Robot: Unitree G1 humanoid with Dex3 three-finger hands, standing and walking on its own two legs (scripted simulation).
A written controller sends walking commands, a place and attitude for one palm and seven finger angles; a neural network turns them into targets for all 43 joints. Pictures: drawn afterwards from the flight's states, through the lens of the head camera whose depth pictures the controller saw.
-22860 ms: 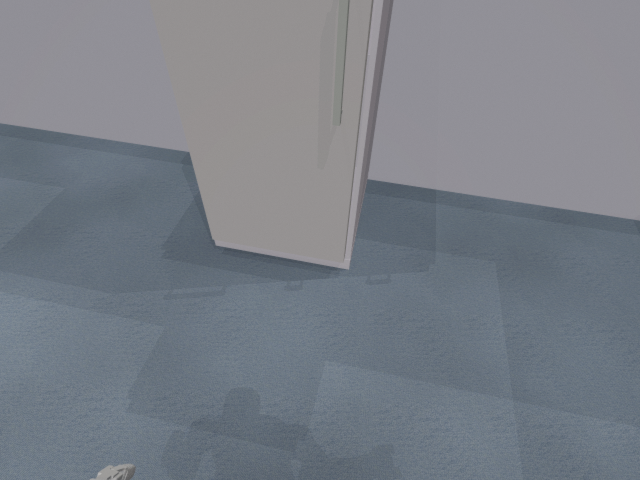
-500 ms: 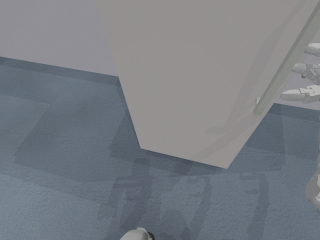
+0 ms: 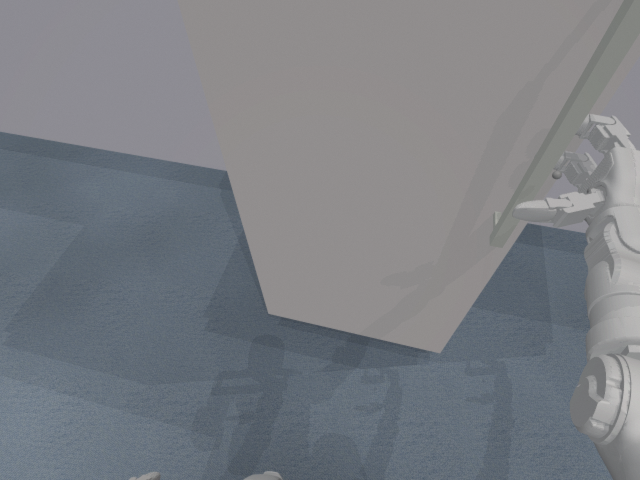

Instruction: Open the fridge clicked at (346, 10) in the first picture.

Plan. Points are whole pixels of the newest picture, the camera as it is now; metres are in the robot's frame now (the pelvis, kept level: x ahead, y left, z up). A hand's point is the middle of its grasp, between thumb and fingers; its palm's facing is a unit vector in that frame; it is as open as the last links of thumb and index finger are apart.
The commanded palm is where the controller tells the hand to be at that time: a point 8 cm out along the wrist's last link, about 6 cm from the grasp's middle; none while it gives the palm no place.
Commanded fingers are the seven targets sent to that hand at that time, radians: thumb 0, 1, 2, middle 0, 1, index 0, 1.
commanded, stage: slide the fingers in behind the handle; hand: right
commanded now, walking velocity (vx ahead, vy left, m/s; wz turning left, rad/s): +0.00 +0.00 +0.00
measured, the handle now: (549, 139) +0.52 -0.21 +0.15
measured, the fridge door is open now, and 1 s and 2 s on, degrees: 0 0 0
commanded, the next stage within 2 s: grip the handle and tug to test in 1.24 s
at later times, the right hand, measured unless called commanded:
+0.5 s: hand (548, 176) +0.46 -0.20 +0.14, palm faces +0.09 +1.00 +0.03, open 14.0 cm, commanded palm +0.44 -0.25 +0.14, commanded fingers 0.00 0.50 -0.30 0.30 1.20 0.30 1.20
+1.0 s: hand (532, 168) +0.48 -0.18 +0.14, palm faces +0.10 +0.99 +0.01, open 13.9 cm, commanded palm +0.44 -0.23 +0.14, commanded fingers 0.00 0.50 -0.30 0.30 1.20 0.30 1.20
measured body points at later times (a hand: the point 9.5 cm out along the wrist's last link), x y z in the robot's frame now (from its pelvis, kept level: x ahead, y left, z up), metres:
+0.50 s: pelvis +0.00 +0.01 +0.00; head +0.05 +0.00 +0.45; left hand +0.04 +0.28 -0.11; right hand +0.45 -0.25 +0.15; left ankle +0.02 +0.13 -0.72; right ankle -0.03 -0.09 -0.72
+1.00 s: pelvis -0.01 +0.01 +0.00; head +0.05 +0.00 +0.45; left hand +0.01 +0.27 -0.12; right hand +0.47 -0.24 +0.14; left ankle +0.02 +0.13 -0.72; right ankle -0.03 -0.09 -0.72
